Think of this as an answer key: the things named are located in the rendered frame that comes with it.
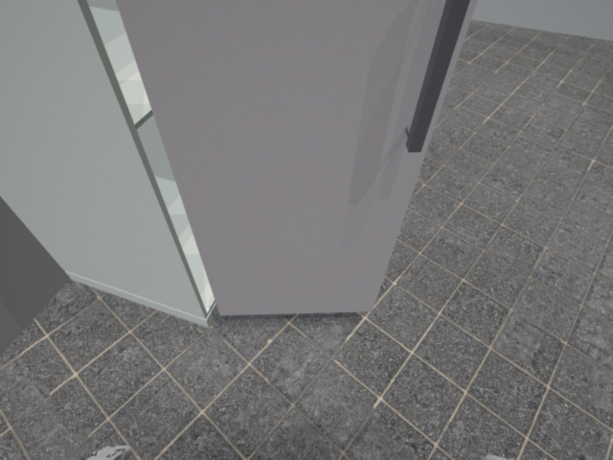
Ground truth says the fridge door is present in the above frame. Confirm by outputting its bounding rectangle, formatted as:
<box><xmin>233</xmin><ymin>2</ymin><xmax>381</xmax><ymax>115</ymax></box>
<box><xmin>116</xmin><ymin>0</ymin><xmax>478</xmax><ymax>315</ymax></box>

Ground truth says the handle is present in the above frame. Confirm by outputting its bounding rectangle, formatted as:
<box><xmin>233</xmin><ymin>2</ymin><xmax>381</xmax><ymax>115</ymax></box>
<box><xmin>405</xmin><ymin>0</ymin><xmax>470</xmax><ymax>152</ymax></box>

